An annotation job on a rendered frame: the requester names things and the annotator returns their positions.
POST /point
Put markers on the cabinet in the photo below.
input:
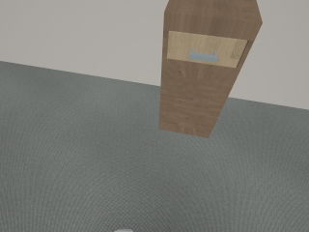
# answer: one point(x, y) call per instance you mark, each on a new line
point(193, 94)

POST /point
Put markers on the handle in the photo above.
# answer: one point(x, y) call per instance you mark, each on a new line
point(203, 56)

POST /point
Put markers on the drawer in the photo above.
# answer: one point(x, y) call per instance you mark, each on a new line
point(228, 50)

